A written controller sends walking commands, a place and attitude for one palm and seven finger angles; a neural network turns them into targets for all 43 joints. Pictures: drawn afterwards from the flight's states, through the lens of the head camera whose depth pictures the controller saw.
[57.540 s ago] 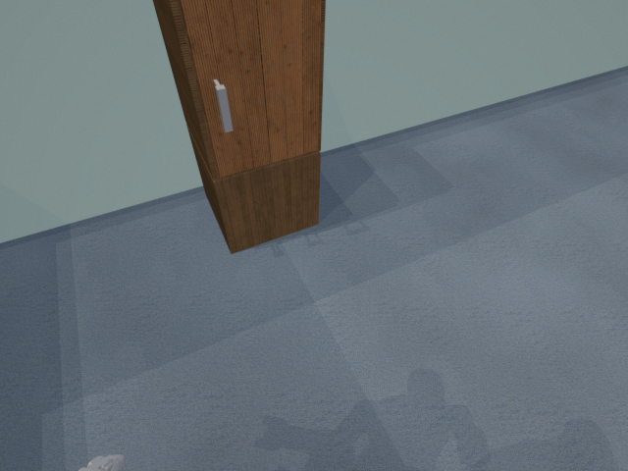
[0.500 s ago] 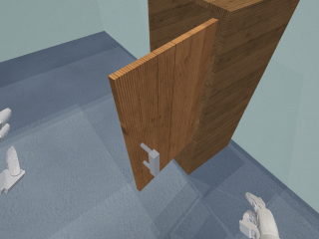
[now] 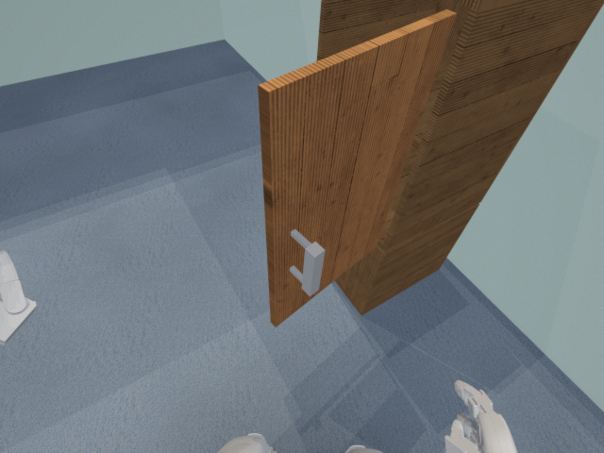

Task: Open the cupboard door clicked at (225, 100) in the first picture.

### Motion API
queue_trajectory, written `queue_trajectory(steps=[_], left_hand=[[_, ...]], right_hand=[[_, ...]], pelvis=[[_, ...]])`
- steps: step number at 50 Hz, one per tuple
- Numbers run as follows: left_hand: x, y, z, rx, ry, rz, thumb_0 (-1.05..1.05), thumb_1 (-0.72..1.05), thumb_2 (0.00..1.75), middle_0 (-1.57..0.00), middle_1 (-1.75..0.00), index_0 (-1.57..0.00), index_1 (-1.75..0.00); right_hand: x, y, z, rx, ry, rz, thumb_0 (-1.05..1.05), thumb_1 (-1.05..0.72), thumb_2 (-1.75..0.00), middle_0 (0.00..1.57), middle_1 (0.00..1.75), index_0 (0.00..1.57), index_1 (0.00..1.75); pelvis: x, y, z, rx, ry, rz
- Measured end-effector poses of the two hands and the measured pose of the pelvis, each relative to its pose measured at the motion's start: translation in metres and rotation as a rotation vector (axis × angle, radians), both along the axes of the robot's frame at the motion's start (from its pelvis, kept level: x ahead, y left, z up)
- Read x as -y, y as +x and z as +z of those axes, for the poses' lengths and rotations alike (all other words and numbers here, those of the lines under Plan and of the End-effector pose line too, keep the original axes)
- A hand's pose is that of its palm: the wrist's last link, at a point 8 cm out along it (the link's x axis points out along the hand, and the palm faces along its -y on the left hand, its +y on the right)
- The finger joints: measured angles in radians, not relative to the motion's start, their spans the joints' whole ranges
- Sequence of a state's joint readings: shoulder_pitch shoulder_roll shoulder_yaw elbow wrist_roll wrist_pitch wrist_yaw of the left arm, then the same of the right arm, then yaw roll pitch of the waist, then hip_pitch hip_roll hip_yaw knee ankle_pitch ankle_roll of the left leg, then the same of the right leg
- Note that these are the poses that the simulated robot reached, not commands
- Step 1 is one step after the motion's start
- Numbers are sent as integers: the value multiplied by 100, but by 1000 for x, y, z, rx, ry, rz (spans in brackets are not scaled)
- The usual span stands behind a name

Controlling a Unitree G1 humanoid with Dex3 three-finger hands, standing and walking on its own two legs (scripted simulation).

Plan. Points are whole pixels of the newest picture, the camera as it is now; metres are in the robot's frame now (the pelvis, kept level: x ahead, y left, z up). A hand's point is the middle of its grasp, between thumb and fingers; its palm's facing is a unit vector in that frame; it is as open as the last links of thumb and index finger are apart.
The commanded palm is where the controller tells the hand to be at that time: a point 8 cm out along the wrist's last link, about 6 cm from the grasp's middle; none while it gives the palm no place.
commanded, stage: step back with the hand held close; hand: left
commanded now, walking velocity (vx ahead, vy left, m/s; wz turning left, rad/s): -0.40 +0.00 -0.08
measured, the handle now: (304, 262) +0.43 +0.02 -0.07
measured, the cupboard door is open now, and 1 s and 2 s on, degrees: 100 100 100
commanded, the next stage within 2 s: stop stepping back and stand still in 0.38 s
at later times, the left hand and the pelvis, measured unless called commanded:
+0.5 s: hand (54, 379) +0.15 +0.21 +0.18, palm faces +0.22 -0.85 -0.48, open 7.5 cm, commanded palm +0.07 +0.27 +0.20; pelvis -0.11 -0.01 +0.01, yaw -6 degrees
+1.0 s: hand out of the picture +0.08 +0.24 +0.19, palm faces +0.31 -0.81 -0.49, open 7.5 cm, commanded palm +0.03 +0.30 +0.20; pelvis -0.14 +0.01 +0.01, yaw -4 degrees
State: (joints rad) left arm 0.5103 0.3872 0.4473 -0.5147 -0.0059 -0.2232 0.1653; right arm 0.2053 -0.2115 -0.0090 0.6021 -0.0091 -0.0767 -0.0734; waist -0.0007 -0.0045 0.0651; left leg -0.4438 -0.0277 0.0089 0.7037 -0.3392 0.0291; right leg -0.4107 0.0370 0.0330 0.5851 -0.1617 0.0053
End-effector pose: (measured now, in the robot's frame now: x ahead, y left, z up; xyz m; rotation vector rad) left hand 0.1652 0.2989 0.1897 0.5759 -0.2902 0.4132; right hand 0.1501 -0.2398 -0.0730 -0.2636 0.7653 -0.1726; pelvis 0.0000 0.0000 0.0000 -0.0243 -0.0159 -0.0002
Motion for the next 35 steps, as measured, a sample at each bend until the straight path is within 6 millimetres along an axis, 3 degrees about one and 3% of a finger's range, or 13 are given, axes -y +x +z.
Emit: queue_trajectory(steps=[6,13,17,20,23,27,35], left_hand=[[-7,-9,-3,-20,17,-66,2,88,90,-21,-31,-21,-30],[-21,-34,16,9,10,-10,2,88,90,-22,-31,-21,-30],[-8,-37,11,-4,-65,-27,2,89,90,-21,-31,-20,-30],[12,-37,5,-22,-46,-108,2,89,90,-21,-31,-20,-30],[34,-41,3,-33,-8,-211,2,89,90,-21,-31,-20,-30],[48,-60,11,-41,39,-302,2,88,90,-22,-31,-21,-30],[14,-92,5,-17,15,-176,1,88,90,-22,-31,-21,-30]], right_hand=[[-6,-7,10,26,-30,-14,1,-91,-89,20,30,20,30],[-23,-18,24,41,-4,26,1,-91,-90,20,30,20,30],[-28,-25,25,52,26,55,1,-90,-90,20,30,20,30],[-23,-35,20,72,47,57,1,-90,-89,20,30,20,30],[-11,-56,14,84,55,26,1,-90,-89,20,30,20,30],[10,-99,17,65,38,-71,1,-90,-89,20,30,20,30],[43,-173,9,5,-79,-207,1,-91,-90,20,30,20,30]], pelvis=[[-11,-18,0,-4,-19,7],[-9,-30,16,-62,-47,-21],[-5,-47,20,-102,-40,-62],[3,-70,13,-112,-10,-101],[9,-97,6,-89,-21,-117],[13,-107,6,-52,-19,-111],[3,-107,0,14,-26,-86]])
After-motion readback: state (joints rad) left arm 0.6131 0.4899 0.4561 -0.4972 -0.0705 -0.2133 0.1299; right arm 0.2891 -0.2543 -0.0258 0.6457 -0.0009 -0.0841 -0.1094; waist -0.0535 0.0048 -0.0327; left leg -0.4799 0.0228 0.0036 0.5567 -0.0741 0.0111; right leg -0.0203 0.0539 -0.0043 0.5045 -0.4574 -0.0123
